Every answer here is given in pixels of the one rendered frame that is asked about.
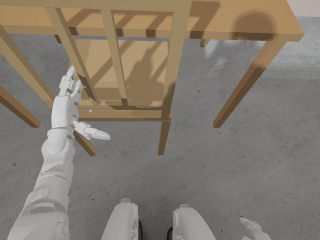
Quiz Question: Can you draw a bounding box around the robot left upper arm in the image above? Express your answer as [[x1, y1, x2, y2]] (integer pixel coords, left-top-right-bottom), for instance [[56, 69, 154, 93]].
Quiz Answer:
[[10, 211, 70, 240]]

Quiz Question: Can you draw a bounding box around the chair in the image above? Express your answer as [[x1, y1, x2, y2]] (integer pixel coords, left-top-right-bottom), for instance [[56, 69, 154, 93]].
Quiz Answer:
[[0, 0, 192, 156]]

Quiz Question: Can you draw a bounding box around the table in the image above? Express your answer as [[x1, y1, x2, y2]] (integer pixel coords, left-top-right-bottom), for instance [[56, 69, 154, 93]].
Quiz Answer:
[[0, 0, 305, 128]]

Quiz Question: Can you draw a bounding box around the right robot shin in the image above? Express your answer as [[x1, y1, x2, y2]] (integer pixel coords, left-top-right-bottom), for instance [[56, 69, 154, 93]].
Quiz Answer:
[[172, 204, 189, 240]]

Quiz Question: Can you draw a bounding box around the robot left forearm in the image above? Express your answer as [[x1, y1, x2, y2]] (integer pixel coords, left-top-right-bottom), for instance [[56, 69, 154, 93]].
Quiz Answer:
[[7, 128, 75, 240]]

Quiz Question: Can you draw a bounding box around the robot right thigh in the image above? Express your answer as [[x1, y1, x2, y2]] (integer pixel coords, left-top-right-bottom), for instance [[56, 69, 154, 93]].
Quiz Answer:
[[173, 207, 216, 240]]

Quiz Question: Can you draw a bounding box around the right robot hand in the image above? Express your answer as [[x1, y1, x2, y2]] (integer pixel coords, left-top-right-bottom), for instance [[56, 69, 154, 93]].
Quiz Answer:
[[240, 217, 271, 240]]

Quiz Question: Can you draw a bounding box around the left robot hand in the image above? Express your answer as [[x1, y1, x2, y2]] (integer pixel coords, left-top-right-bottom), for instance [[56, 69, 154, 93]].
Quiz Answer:
[[51, 65, 111, 140]]

